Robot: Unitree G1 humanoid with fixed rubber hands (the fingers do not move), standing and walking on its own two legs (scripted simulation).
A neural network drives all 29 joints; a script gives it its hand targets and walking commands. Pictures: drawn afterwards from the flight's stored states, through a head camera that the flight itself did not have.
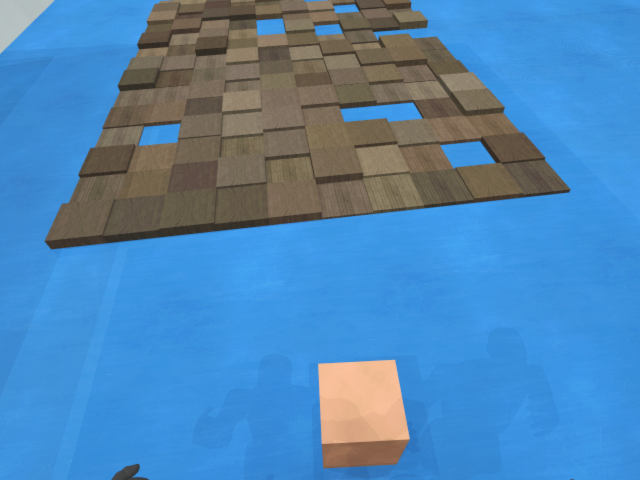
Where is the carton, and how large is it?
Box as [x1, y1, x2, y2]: [318, 360, 409, 467]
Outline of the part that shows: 394,360 318,364 323,467 395,464 397,462 409,437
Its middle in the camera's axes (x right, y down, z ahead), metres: +0.11 +0.49 +1.08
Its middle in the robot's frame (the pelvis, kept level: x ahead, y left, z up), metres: +0.42 -0.05 -0.65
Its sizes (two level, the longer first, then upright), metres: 0.210 0.200 0.250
